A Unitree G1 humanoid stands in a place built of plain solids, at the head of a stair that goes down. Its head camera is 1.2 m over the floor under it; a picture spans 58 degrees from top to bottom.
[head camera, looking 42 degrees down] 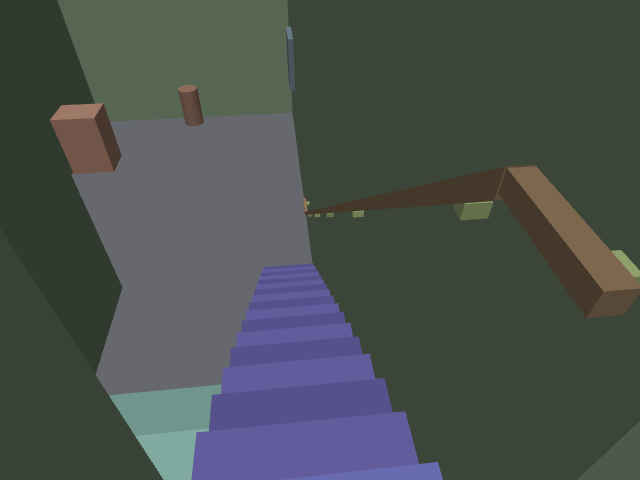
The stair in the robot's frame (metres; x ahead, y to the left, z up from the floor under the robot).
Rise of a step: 0.19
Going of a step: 0.24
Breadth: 0.69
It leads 6 degrees to the left of straight ahead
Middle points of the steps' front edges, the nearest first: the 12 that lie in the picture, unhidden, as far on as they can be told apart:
0.66 0.06 -0.19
0.89 0.08 -0.38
1.12 0.11 -0.57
1.36 0.13 -0.76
1.59 0.16 -0.94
1.82 0.18 -1.13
2.06 0.21 -1.32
2.29 0.23 -1.51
2.53 0.26 -1.70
2.76 0.28 -1.88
2.99 0.31 -2.07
3.23 0.33 -2.26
